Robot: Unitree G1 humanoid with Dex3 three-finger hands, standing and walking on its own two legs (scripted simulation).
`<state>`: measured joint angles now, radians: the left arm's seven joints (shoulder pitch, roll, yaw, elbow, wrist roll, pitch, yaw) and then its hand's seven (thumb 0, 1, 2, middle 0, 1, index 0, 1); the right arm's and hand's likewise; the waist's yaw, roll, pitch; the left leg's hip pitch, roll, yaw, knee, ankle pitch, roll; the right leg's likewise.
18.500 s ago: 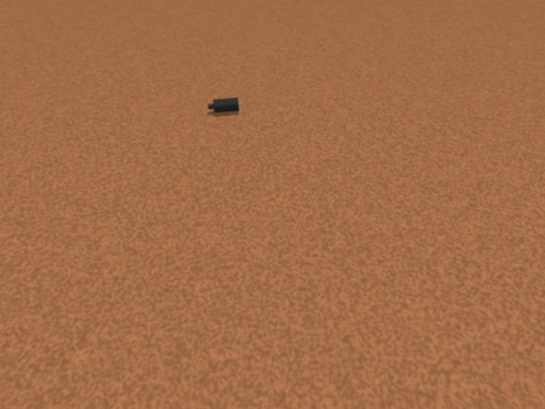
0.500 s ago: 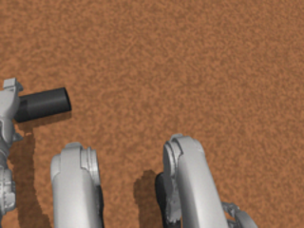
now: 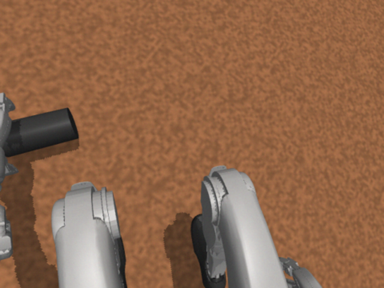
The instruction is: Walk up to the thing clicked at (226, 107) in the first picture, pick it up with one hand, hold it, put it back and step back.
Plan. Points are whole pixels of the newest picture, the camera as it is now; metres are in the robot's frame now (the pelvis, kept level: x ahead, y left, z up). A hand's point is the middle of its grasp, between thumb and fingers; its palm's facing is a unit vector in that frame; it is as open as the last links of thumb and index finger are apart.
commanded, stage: rise first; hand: left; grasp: from above
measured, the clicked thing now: (30, 133) +0.46 +0.34 -0.28
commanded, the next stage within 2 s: approach in 0.92 s
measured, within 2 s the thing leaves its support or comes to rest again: neither
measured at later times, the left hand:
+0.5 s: hand out of the picture +0.42 +0.36 -0.17, palm faces -0.42 -0.14 -0.90, open 14.3 cm
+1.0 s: hand out of the picture +0.41 +0.36 -0.16, palm faces -0.43 -0.14 -0.89, open 14.2 cm
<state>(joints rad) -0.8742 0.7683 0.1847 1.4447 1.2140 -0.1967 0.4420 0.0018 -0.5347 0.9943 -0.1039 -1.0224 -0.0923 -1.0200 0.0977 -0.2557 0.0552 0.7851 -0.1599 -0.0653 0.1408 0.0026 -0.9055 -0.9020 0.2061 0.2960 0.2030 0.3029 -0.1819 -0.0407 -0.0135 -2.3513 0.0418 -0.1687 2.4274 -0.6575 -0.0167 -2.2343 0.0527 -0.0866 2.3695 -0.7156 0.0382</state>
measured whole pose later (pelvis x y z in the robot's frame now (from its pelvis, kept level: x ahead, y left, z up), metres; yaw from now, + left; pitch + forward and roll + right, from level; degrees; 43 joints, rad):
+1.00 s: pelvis +0.00 +0.00 +0.00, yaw +0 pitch +32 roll -9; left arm -0.89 0.81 0.17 1.43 1.21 -0.20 0.38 0.00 -0.56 1.01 -0.09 -1.05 -0.08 -1.05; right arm 0.12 -0.27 0.07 0.76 -0.15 -0.06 0.14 0.00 -0.90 -0.90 0.21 0.30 0.20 0.30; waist -0.19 -0.04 -0.02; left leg -2.34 0.04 -0.17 2.42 -0.65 -0.01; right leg -2.21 0.05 -0.09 2.35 -0.71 0.04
